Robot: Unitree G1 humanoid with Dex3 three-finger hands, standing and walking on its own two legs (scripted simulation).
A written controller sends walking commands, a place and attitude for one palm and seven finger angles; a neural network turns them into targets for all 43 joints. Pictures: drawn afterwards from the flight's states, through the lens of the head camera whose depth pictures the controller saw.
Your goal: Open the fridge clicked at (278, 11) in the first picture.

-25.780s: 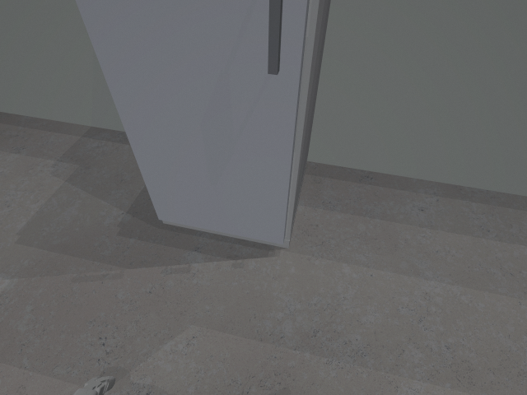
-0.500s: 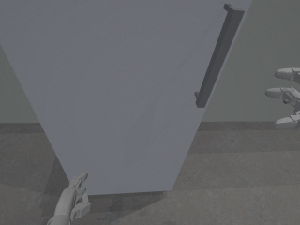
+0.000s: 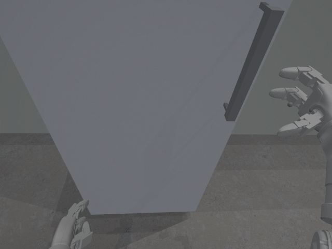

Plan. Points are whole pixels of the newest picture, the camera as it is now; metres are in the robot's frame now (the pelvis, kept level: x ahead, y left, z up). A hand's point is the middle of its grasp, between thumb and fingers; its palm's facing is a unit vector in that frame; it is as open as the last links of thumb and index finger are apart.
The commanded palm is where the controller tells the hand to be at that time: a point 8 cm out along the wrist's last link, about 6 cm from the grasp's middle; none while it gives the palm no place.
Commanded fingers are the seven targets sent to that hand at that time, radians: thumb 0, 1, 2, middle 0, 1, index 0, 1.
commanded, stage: move the hooked fingers beside the handle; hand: right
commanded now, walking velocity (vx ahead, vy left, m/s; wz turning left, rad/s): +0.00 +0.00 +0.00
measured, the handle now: (244, 70) +0.46 -0.14 +0.25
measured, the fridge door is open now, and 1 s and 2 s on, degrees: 0 0 0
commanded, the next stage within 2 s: none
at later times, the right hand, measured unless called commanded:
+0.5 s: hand (274, 88) +0.42 -0.20 +0.23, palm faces -0.05 +1.00 -0.05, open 14.0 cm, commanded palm +0.39 -0.26 +0.24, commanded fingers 0.00 0.50 -0.30 0.30 1.20 0.30 1.20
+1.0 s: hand (277, 86) +0.41 -0.20 +0.24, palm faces -0.06 +1.00 -0.06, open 14.0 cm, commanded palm +0.38 -0.26 +0.25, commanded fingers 0.00 0.50 -0.30 0.30 1.20 0.30 1.20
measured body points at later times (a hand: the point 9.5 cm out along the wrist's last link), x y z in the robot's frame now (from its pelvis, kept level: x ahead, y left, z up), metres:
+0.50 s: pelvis +0.00 +0.00 +0.00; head +0.00 +0.02 +0.45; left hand +0.14 +0.27 -0.09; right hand +0.41 -0.26 +0.24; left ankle -0.05 +0.10 -0.74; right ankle +0.02 -0.12 -0.74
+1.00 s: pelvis +0.00 +0.00 +0.00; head -0.01 +0.01 +0.45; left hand +0.14 +0.25 -0.09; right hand +0.40 -0.25 +0.25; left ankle -0.05 +0.10 -0.74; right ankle +0.02 -0.12 -0.74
